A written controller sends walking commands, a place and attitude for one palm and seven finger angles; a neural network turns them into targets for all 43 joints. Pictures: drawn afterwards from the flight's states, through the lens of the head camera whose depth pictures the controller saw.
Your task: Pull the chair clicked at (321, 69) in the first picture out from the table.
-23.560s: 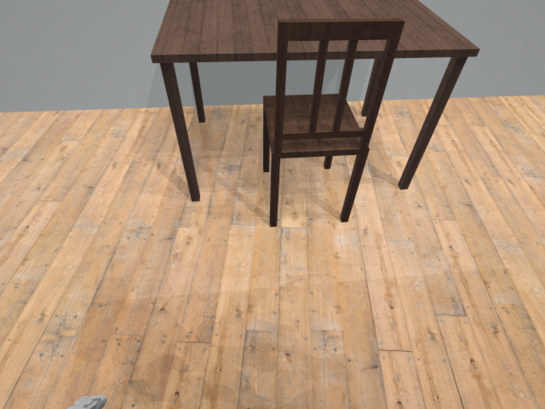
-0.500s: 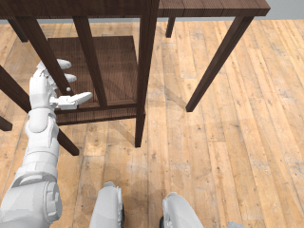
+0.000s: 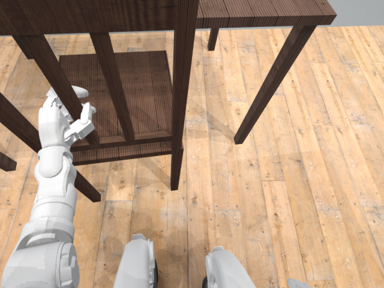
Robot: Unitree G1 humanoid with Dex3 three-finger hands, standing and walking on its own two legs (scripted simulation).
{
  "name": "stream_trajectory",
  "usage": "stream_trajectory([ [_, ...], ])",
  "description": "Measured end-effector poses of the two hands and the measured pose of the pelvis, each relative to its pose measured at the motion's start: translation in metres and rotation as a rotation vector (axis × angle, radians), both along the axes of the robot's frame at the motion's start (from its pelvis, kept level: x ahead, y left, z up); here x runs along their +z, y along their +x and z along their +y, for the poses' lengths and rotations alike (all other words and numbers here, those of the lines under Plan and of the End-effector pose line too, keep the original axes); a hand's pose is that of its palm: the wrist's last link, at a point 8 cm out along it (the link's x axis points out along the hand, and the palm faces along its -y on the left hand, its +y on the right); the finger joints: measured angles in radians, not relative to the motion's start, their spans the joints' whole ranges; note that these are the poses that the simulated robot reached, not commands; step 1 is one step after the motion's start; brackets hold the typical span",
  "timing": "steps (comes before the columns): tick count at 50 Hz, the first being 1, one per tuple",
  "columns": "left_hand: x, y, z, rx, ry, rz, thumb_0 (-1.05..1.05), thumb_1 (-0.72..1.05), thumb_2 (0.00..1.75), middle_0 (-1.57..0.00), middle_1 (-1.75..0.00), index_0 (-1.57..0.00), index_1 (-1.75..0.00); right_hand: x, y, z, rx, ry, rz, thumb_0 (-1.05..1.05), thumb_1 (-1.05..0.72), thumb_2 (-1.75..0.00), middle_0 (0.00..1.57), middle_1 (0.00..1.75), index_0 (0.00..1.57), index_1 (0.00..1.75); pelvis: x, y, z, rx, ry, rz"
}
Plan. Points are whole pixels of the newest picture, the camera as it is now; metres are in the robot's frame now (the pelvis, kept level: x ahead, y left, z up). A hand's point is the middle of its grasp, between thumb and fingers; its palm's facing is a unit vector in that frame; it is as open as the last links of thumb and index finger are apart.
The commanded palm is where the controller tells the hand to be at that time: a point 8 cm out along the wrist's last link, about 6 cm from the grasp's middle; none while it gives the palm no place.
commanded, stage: hook a spindle and tug to test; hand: left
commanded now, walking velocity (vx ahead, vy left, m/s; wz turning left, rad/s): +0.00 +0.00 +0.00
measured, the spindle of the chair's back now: (71, 102) +0.47 +0.23 +0.05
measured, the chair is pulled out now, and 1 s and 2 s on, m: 0.00 0.09 0.17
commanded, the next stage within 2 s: step backward, pulling the chair out in 0.38 s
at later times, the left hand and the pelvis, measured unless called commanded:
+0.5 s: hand (91, 135) +0.41 +0.19 +0.03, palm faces +0.17 -0.99 -0.03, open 5.5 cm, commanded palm +0.38 +0.23 +0.03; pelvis +0.01 -0.01 +0.00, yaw +1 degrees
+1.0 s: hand (105, 155) +0.36 +0.15 +0.05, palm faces +0.11 -0.98 -0.15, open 5.3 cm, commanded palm +0.33 +0.20 +0.04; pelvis -0.02 -0.01 +0.10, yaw +2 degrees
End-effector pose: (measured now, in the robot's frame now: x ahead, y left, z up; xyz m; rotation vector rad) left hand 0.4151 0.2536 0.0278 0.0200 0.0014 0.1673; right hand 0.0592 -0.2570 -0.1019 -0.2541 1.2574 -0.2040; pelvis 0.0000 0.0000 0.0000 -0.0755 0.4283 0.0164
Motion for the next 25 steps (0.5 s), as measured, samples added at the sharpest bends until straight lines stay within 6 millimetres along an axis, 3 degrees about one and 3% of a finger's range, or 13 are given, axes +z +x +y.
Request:
stream_trajectory([
  [14, 0.0, -0.028, -0.011, -0.004, 0.004, -0.001, 0.01, 0.71, 0.76, -0.43, -1.43, -0.39, -1.45, 0.008, 0.038, 0.002, 0.038, 0.023, -0.079, 0.01, -0.9, -0.9, 0.2, 0.3, 0.2, 0.3, 0.009, 0.013, -0.002, 0.001, 0.012, -0.013],
  [25, 0.0, -0.033, -0.012, -0.001, 0.006, -0.004, 0.01, 0.7, 0.78, -0.44, -1.42, -0.41, -1.45, 0.002, 0.058, -0.001, 0.078, 0.018, -0.138, 0.01, -0.9, -0.9, 0.2, 0.3, 0.2, 0.3, 0.003, 0.008, -0.008, 0.014, 0.014, -0.019],
])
